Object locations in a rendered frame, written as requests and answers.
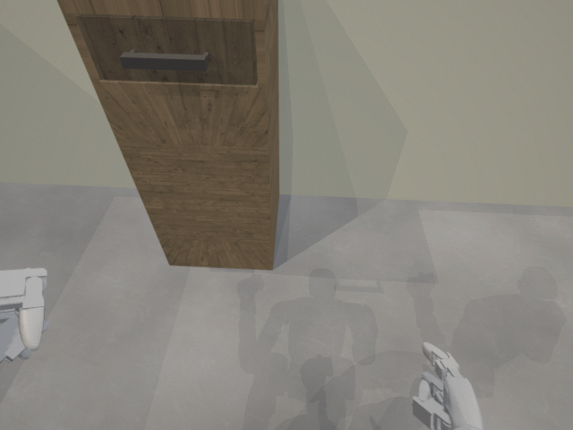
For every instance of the cabinet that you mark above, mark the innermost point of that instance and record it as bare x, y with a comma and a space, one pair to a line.
204, 157

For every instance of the handle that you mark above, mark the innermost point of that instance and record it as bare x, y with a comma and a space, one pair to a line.
174, 62

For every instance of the drawer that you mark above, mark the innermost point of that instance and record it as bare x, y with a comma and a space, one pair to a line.
231, 43

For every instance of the right robot hand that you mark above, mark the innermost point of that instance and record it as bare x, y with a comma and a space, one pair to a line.
455, 403

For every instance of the left robot hand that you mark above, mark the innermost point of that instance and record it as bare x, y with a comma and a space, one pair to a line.
22, 312

